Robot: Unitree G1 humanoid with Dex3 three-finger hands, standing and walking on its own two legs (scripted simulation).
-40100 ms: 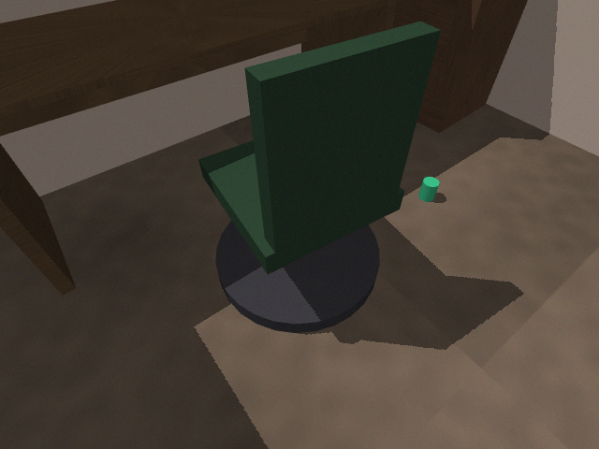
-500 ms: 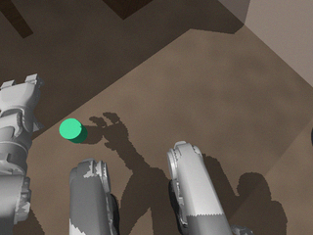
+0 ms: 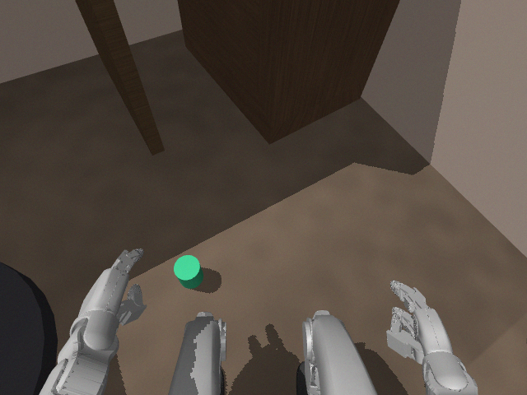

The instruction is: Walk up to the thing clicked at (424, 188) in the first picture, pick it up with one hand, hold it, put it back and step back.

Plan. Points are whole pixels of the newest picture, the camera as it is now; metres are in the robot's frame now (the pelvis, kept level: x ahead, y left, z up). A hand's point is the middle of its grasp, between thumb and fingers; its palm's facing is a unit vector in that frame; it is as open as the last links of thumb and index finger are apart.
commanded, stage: home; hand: left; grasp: from above
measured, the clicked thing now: (189, 272) +0.46 +0.21 -0.53
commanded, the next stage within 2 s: none
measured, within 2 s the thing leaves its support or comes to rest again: neither
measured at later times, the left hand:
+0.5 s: hand (100, 317) +0.23 +0.18 +0.09, palm faces +0.09 -0.97 -0.21, open 7.4 cm
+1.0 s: hand (101, 318) +0.23 +0.18 +0.09, palm faces +0.08 -0.98 -0.20, open 7.4 cm
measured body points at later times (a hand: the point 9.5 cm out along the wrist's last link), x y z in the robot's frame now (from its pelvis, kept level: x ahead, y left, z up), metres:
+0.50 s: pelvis +0.06 +0.00 +0.13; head +0.08 +0.01 +0.58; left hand +0.22 +0.24 +0.11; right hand +0.21 -0.25 +0.06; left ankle +0.07 +0.13 -0.54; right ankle +0.07 -0.14 -0.54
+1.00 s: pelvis +0.07 +0.00 +0.14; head +0.09 +0.00 +0.59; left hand +0.22 +0.23 +0.11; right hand +0.24 -0.24 +0.08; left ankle +0.07 +0.13 -0.54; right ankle +0.07 -0.14 -0.54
